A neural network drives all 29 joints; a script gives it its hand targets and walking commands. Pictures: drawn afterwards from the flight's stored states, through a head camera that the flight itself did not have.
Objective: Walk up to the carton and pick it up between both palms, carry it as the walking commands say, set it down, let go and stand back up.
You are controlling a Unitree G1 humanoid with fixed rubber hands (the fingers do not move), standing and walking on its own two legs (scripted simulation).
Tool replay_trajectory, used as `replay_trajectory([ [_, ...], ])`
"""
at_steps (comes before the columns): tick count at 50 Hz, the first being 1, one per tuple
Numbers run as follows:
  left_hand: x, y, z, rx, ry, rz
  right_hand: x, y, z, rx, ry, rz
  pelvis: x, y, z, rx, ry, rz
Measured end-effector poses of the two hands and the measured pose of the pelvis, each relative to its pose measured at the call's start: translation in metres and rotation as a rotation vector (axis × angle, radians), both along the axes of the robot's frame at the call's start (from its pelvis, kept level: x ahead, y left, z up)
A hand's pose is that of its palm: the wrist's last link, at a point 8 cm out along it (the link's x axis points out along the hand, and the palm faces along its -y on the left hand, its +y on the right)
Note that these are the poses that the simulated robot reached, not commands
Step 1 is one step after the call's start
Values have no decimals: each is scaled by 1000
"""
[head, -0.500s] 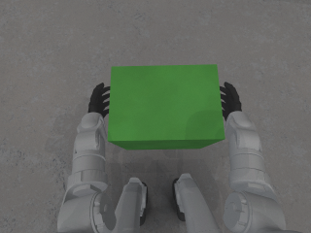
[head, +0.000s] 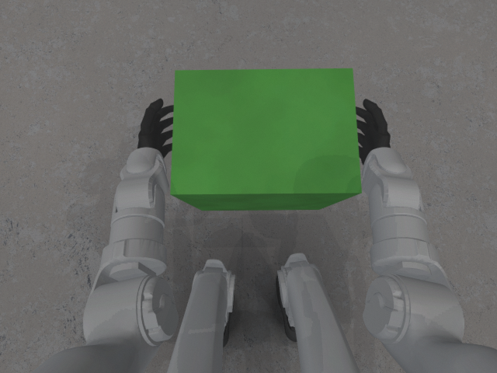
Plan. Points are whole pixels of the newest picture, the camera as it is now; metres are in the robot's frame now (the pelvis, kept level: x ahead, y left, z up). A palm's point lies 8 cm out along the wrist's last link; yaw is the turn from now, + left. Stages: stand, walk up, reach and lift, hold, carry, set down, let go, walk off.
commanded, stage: set down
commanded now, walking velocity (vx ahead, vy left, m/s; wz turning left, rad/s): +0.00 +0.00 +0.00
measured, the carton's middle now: (261, 154) +0.46 -0.03 -0.15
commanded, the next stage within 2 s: none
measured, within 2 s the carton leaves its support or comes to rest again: neither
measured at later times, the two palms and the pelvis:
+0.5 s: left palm (172, 151) +0.48 +0.14 -0.16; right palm (356, 152) +0.46 -0.21 -0.16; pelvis -0.02 +0.00 -0.07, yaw +0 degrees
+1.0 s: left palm (184, 153) +0.51 +0.14 -0.26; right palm (342, 154) +0.48 -0.21 -0.25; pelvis -0.03 +0.00 -0.14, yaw +0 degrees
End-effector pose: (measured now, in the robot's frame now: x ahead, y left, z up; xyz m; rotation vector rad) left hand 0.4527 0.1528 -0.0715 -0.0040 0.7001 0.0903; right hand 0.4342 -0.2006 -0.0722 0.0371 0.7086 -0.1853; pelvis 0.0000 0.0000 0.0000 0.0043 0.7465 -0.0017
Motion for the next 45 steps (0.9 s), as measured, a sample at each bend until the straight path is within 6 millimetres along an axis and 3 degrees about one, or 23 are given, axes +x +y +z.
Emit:
replay_trajectory([
  [45,49,-11,-165,18,5,-19,46,-11,-164,-18,8,-3,-27,-4,-126,6,75,-4],
])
